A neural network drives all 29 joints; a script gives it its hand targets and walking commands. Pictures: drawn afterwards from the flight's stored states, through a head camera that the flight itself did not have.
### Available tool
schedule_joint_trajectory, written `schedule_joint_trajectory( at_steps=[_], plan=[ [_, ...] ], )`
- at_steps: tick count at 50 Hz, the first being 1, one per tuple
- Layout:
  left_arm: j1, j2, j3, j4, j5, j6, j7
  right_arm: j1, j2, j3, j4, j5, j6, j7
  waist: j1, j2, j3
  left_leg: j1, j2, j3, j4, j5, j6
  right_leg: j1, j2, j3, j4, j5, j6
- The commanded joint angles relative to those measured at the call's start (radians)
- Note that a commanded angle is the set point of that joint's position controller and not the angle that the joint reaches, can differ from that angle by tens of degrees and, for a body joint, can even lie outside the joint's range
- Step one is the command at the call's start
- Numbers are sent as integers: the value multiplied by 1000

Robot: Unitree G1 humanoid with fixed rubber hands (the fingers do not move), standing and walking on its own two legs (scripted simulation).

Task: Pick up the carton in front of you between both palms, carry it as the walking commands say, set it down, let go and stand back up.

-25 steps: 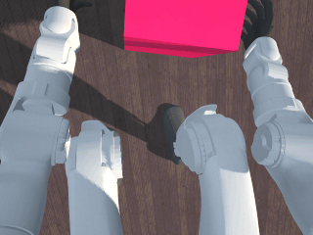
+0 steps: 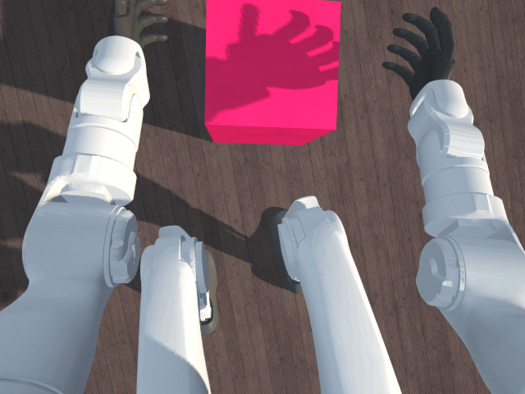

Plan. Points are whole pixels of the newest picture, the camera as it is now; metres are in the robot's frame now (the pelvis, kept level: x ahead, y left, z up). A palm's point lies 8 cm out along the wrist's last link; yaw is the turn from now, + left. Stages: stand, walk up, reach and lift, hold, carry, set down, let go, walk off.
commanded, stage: set down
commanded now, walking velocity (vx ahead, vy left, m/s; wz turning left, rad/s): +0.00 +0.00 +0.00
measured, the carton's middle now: (265, 85) +0.54 -0.11 -0.33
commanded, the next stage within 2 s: let go in 0.54 s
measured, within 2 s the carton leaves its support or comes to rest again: neither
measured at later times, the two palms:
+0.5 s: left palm out of the picture +0.55 +0.10 +0.04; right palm out of the picture +0.44 -0.29 +0.05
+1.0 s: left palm out of the picture +0.42 +0.15 +0.15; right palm out of the picture +0.37 -0.27 +0.18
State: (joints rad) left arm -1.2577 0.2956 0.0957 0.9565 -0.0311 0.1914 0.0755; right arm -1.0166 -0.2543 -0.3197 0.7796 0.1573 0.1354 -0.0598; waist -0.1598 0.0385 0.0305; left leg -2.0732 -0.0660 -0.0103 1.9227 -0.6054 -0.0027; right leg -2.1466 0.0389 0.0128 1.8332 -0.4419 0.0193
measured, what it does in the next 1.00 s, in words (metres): rises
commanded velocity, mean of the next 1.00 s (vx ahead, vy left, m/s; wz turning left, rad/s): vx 0.00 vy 0.00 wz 0.00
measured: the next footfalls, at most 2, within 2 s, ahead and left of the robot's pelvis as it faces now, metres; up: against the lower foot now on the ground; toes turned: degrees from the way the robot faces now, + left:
none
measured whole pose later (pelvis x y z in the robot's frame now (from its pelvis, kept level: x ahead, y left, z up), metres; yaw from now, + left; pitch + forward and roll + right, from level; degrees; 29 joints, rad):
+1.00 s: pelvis +0.08 -0.02 +0.27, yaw +1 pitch +29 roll +1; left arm -0.36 0.11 0.16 0.59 0.08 0.08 0.09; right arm -0.25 -0.20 -0.15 0.53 0.00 0.04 0.12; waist -0.11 -0.02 -0.07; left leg -0.97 -0.04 -0.06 0.81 -0.34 -0.02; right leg -1.05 0.03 0.02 0.80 -0.26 -0.02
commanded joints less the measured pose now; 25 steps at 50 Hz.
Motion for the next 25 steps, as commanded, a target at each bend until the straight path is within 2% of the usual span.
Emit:
schedule_joint_trajectory(
  at_steps=[1, 2, 3, 4, 5, 6, 7, 8, 9, 10, 11, 12, 13, 14, 15, 16, 17, 18, 19, 20, 21, 22, 23, 24, 25],
  plan=[
    [-219, 126, 25, -80, 21, 7, 1, -197, -135, -8, -86, -3, 7, -3, -25, -6, -989, 421, -30, 41, -316, 45, 13, 710, -2, -108, -231, 165, 48],
    [-314, 84, -7, -81, -2, 2, -3, -191, -89, -14, -108, 4, 3, 7, -86, 59, -979, 458, -25, 51, -313, 49, 10, 701, 12, -95, -265, 198, 52],
    [-245, 77, 56, -135, 14, -11, -3, -138, -158, -36, -123, -35, -6, 1, -24, 49, -1056, 454, -56, 70, -313, 99, -1, 785, 20, -73, -271, 227, 39],
    [-203, 81, 18, -124, 21, -14, -13, -94, -112, -87, -139, -49, -13, 3, -109, 63, -1113, 535, -31, 36, -350, 167, 7, 769, 13, -114, -257, 345, 57],
    [-212, 26, -55, -222, -15, -18, -30, -112, -91, -20, -248, 14, -9, 12, -62, 89, -1203, 596, -39, 49, -329, 198, 2, 840, 29, -96, -297, 335, 45],
    [-162, 34, -8, -100, -20, -19, -30, -48, -64, 8, -100, -7, -2, 3, -63, 64, -1115, 530, -43, 66, -353, 207, -6, 860, 24, -68, -329, 392, 44],
    [-175, 53, 28, -155, 18, -14, -23, -67, -122, -63, -118, -50, -16, 9, -53, 67, -1056, 441, -41, 45, -363, 235, -10, 821, 11, -63, -300, 441, 34],
    [-137, 177, 121, -132, 80, -17, -22, -102, -122, -71, -214, -51, -15, 7, -27, 11, -1122, 511, -47, 56, -364, 217, 10, 886, 35, -83, -331, 381, 61],
    [-182, 89, 48, -187, 43, -23, -21, -60, -102, -54, -195, -48, -18, 22, -90, 91, -1139, 563, -41, 52, -382, 253, -10, 845, 35, -71, -355, 424, 43],
    [-200, 70, 45, -270, 44, -33, -19, -68, -103, -18, -189, -21, -20, 23, -44, 108, -1151, 612, -59, 76, -414, 227, -16, 911, 29, -68, -396, 382, 33],
    [-183, 56, 38, -208, 26, -28, -22, -80, -88, -17, -168, -10, -25, 27, -59, 67, -1144, 547, -34, 54, -452, 232, -12, 890, 23, -82, -375, 415, 43],
    [-166, 94, 27, -183, 48, -18, -33, -53, -105, -13, -186, 2, -17, 25, -59, 106, -1132, 577, -36, 48, -430, 193, -13, 900, 23, -52, -397, 402, 44],
    [-119, 106, 86, -174, 50, -16, -35, -50, -93, -78, -155, -50, -12, 24, -40, 40, -1102, 597, -26, 35, -478, 214, -6, 907, 22, -82, -409, 379, 60],
    [-106, 77, 56, -206, 57, -20, -40, 8, -69, -35, -183, -43, -18, 31, -52, 66, -1120, 616, -35, 55, -512, 207, -10, 960, 27, -62, -456, 404, 47],
    [-113, 59, 26, -228, 34, -18, -49, -61, -107, -62, -209, -32, -15, 40, -43, 120, -1137, 674, -23, 30, -522, 204, -11, 883, 14, -89, -437, 352, 51],
    [-125, 101, 79, -217, 79, -14, -46, -57, -88, -8, -229, 7, -1, 38, 20, 128, -1117, 722, -31, 45, -508, 299, -17, 855, 17, -80, -466, 437, 46],
    [-71, 73, 45, -213, 50, -4, -43, -20, -110, -54, -211, -46, -7, 51, -38, 141, -1161, 773, -16, 32, -534, 341, -17, 892, 23, -96, -470, 481, 36],
    [-42, -1, 5, -230, 45, -15, -50, 85, -59, -40, -180, -33, -5, 54, -84, 127, -1164, 820, -29, 18, -575, 367, -21, 967, 33, -83, -509, 503, 41],
    [-48, 18, 20, -195, 51, -14, -49, 55, -88, -60, -220, -53, -25, 59, -85, 95, -1140, 856, -19, -6, -596, 409, -12, 897, 34, -101, -515, 510, 43],
    [-51, 23, 56, -252, 42, -18, -51, 23, -105, -58, -240, -71, -19, 61, -71, 64, -1204, 882, -32, 12, -589, 386, -19, 968, 36, -95, -547, 461, 39],
    [1, 17, 48, -231, 44, -20, -45, 91, -90, -72, -162, -75, -14, 61, -71, 64, -1097, 832, -9, -4, -672, 353, -21, 1003, 21, -101, -551, 507, 49],
    [14, 17, 39, -205, 59, -20, -41, 116, -49, -88, -213, -84, -38, 66, -113, 76, -1065, 833, -28, -6, -654, 376, -23, 1000, 34, -98, -562, 523, 42],
    [63, 10, 78, -210, 87, -27, -47, 41, -55, -58, -285, -61, -39, 69, 35, 125, -1036, 858, -27, 11, -698, 414, -18, 962, 15, -83, -600, 489, 52],
    [27, 20, 62, -200, 109, -24, -42, 101, -56, -81, -133, -88, -29, 77, -45, 137, -988, 903, -5, -27, -742, 362, -17, 916, 11, -76, -630, 425, 40],
    [-39, 23, 78, -203, 99, -35, -48, 19, -50, -34, -204, -53, -31, 83, -15, 137, -959, 882, -9, -2, -726, 380, -25, 934, 17, -75, -661, 460, 43]
  ],
)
